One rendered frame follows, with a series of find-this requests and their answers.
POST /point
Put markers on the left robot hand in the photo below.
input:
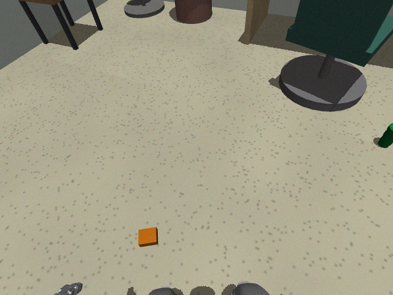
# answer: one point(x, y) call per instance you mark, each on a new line
point(72, 289)

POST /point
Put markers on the coat stand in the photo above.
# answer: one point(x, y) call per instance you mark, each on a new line
point(144, 8)

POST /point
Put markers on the office chair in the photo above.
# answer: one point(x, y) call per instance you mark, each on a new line
point(344, 30)

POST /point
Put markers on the chair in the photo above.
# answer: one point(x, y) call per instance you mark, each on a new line
point(58, 13)

